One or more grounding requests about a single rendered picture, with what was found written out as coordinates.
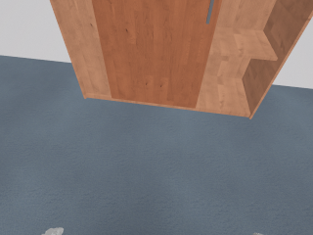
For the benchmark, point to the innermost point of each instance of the wardrobe door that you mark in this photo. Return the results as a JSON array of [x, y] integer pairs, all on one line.
[[82, 32], [155, 51]]

